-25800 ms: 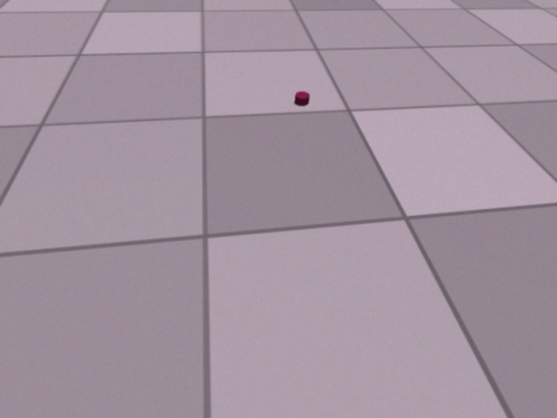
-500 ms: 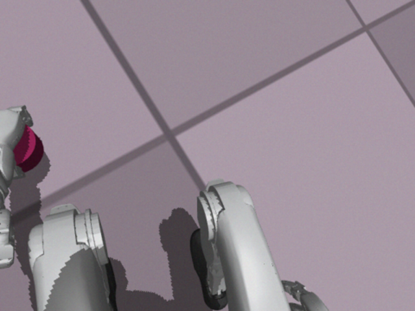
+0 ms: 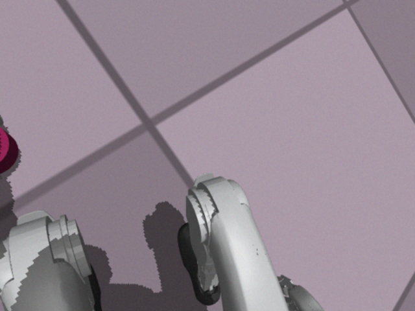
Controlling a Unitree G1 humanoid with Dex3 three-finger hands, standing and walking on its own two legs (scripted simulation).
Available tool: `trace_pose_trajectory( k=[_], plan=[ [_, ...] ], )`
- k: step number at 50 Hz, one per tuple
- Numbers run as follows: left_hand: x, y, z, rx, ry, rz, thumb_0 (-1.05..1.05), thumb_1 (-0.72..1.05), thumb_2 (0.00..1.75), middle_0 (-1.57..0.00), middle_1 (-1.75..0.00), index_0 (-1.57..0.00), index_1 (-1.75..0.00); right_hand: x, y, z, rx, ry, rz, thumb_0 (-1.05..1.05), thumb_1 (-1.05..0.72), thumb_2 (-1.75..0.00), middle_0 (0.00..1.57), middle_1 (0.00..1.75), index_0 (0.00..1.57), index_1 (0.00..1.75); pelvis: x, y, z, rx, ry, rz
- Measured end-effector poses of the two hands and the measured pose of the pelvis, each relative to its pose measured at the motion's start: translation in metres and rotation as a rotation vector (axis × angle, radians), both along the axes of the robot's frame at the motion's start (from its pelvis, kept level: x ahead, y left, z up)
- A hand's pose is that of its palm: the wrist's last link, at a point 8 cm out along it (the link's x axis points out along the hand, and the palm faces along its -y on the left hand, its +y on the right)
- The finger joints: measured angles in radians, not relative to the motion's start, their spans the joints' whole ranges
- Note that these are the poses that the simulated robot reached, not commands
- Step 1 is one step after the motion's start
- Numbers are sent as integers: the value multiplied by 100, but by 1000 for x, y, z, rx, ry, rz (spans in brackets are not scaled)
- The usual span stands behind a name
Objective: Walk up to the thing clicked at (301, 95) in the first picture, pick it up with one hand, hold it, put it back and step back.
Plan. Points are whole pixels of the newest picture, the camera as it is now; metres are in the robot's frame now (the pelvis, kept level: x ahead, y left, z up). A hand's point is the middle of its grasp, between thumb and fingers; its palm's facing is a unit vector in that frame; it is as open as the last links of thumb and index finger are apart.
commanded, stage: rest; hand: left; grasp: from above
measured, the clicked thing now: out of the picture +0.44 +0.30 -0.25
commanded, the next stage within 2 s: open in 0.60 s
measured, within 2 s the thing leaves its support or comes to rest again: neither
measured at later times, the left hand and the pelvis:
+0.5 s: hand out of the picture +0.43 +0.29 -0.25, palm faces -0.46 -0.15 -0.88, open 11.6 cm; pelvis +0.00 +0.00 +0.00, yaw -2 degrees
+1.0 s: hand out of the picture +0.43 +0.30 -0.25, palm faces -0.44 -0.15 -0.88, open 12.4 cm; pelvis -0.01 +0.01 +0.00, yaw -4 degrees
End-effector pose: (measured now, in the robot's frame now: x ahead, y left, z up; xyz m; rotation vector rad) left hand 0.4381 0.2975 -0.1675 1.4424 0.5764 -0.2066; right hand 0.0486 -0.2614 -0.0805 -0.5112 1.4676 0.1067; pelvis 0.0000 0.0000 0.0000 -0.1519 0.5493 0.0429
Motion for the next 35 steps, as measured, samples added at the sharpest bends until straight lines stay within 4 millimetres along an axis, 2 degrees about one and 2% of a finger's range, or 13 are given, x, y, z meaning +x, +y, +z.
trace_pose_trajectory(
  k=[20, 35],
  plan=[
    [1, 0, -20, -16, -5, 5, 0, -24, 70, -47, -78, -52, -76, 1, 5, 12, 16, -4, 86, 0, -91, -90, 20, 30, 20, 30, -1, 3, -3, -31, -37, -18],
    [0, 1, -23, -6, -17, -2, 1, -24, 70, -47, -77, -52, -75, -6, 11, 21, 39, -5, 139, 0, -91, -90, 20, 30, 20, 30, -4, 6, -3, -48, -65, -25]
  ],
)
